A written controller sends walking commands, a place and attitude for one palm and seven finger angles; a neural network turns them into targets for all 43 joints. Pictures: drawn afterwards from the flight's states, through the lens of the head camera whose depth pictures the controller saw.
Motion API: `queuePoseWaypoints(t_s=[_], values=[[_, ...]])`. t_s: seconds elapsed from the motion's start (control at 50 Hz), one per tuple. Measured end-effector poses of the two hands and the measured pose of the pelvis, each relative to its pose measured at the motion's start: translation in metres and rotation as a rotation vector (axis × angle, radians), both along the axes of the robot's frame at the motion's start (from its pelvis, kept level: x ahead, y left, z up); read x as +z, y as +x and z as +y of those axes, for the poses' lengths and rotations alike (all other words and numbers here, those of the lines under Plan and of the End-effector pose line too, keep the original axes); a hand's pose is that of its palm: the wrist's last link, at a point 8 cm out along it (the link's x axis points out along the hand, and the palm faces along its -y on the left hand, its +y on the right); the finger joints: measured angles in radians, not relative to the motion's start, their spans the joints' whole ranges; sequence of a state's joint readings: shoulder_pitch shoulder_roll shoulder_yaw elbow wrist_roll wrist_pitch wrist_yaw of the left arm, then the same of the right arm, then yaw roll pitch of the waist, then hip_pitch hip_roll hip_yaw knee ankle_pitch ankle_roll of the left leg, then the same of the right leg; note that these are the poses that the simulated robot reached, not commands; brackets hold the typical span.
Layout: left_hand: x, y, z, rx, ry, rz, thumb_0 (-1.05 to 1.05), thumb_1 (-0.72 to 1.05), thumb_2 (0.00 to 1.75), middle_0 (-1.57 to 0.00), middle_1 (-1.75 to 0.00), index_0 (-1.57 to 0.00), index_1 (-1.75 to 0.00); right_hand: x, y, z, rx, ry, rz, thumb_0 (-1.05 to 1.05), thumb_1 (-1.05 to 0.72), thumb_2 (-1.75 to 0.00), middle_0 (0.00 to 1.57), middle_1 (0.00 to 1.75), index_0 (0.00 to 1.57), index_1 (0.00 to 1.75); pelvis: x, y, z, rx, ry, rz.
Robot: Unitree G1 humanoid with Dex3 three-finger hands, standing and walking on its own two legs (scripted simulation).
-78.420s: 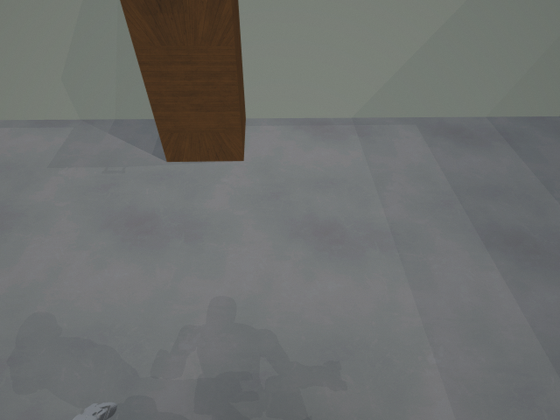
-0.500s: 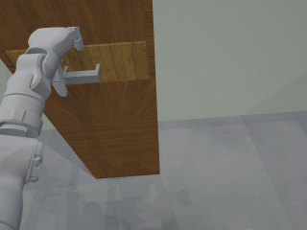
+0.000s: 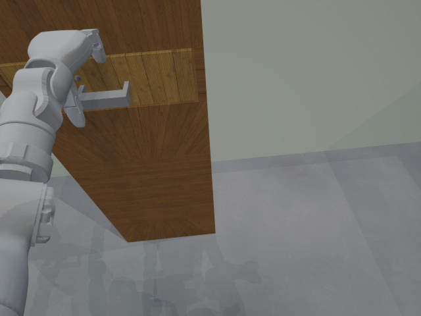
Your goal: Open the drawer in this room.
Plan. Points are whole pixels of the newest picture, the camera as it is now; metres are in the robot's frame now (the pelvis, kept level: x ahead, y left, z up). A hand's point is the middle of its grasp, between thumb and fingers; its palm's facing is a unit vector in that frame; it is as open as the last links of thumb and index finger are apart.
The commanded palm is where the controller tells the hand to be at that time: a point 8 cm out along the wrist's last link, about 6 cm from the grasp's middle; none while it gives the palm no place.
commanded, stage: lower the fingers behind the handle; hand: left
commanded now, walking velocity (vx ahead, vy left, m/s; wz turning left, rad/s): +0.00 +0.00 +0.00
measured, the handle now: (102, 93) +0.53 +0.22 +0.14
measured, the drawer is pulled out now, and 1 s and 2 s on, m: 0.00 0.00 0.00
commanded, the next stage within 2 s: lift the fingers back up to retry in 1.58 s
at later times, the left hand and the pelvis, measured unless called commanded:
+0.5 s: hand (79, 79) +0.49 +0.23 +0.21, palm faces +0.06 +0.01 -1.00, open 13.5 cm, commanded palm +0.48 +0.25 +0.22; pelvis -0.01 +0.00 +0.00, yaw +0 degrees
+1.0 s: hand (80, 81) +0.49 +0.23 +0.20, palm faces +0.08 +0.03 -1.00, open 13.6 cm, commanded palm +0.48 +0.25 +0.19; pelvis -0.01 +0.00 -0.01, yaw +0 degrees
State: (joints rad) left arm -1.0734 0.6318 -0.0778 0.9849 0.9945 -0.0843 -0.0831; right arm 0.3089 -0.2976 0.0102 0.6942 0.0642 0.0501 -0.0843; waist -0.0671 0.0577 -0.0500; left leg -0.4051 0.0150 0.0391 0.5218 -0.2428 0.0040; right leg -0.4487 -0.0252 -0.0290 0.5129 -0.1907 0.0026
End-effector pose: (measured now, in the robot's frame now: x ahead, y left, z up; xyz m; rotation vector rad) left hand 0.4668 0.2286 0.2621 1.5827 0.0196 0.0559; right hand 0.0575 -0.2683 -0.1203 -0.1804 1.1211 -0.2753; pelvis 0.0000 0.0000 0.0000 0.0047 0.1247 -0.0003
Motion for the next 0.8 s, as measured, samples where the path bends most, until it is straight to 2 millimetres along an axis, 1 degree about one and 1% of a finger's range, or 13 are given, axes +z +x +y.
queuePoseWaypoints(t_s=[0.12,0.38,0.66,0.8], values=[[-0.0008,-0.0001,0.0004,-0.004,-0.001,-0.009,0.0,-0.49,0.3,-0.44,-1.22,-0.37,-1.27,-0.0001,-0.0027,0.0011,-0.002,-0.002,0.003,0.01,-0.91,-0.9,0.2,0.3,0.21,0.3,-0.0007,-0.0012,0.0006,-0.002,0.0,0.002],[-0.0031,-0.0006,-0.0006,0.008,-0.001,-0.03,0.0,-0.49,0.3,-0.43,-1.23,-0.36,-1.3,0.0006,-0.0002,0.0012,0.013,-0.007,-0.016,0.01,-0.91,-0.9,0.2,0.3,0.21,0.3,-0.0035,-0.006,0.0015,-0.001,0.002,0.017],[-0.006,-0.0014,-0.0012,0.014,0.0,-0.051,0.0,-0.49,0.3,-0.4,-1.26,-0.34,-1.33,0.0005,-0.0061,0.0012,-0.001,-0.011,-0.009,0.01,-0.91,-0.9,0.2,0.3,0.21,0.3,-0.0053,-0.0065,0.0026,-0.009,0.002,0.021],[-0.0071,-0.0016,-0.0022,0.023,0.004,-0.059,0.0,-0.49,0.3,-0.4,-1.26,-0.33,-1.35,-0.0002,-0.0057,0.0021,0.007,-0.01,-0.004,0.01,-0.91,-0.9,0.2,0.3,0.21,0.3,-0.0064,-0.0069,0.0025,-0.006,0.002,0.026]])
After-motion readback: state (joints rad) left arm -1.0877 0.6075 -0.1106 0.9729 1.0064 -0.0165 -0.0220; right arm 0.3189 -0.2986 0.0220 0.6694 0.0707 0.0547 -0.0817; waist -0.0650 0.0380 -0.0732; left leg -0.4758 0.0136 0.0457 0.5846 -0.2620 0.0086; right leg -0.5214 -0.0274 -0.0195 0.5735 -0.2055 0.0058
